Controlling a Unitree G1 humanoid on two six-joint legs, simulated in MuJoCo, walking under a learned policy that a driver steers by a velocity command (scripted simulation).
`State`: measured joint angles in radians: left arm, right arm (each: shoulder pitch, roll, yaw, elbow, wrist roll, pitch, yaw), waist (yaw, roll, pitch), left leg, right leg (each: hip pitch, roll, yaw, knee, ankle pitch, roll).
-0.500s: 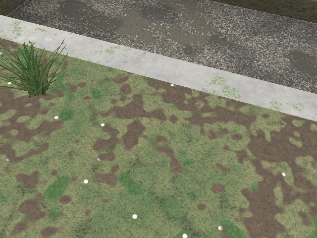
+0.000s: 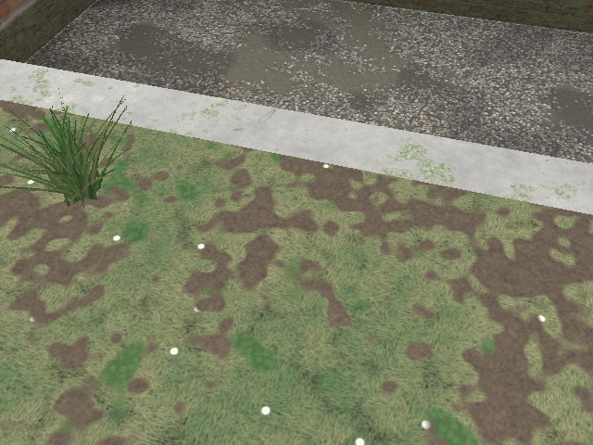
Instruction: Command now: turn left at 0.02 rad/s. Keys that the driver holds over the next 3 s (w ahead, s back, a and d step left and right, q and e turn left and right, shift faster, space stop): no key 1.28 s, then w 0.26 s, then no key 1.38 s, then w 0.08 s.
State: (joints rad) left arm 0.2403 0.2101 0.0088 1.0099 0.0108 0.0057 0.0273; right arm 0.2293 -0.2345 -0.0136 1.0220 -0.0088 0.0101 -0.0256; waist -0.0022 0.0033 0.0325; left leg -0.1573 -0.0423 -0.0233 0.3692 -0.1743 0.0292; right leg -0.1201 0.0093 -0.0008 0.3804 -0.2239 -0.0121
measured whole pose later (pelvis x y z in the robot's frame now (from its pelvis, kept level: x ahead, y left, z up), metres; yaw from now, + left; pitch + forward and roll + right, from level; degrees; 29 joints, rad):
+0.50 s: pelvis +0.00 -0.01 +0.00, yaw +0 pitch -1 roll +0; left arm 0.29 0.16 -0.01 1.13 0.01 0.00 0.04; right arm 0.27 -0.17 0.01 1.16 -0.01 0.00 -0.04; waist 0.00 0.00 0.02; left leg -0.18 -0.03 -0.03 0.38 -0.18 0.02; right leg -0.14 0.02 0.00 0.39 -0.22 -0.02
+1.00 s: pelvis +0.01 -0.01 +0.00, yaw -1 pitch -1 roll +0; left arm 0.32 0.13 -0.01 1.15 0.01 -0.01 0.04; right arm 0.29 -0.14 0.01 1.18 -0.01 0.00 -0.04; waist 0.00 0.00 0.02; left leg -0.18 -0.02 -0.02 0.40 -0.20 0.01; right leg -0.14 0.03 0.01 0.40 -0.24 -0.03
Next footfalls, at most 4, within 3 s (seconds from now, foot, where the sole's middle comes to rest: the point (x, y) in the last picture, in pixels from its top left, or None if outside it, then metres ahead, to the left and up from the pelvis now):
1.94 right None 0.26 -0.07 -0.78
2.10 left None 0.16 0.12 -0.78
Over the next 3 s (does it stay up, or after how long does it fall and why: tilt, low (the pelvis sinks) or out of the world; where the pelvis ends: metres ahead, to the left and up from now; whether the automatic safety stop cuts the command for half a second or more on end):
stays up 0.21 0.04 -0.01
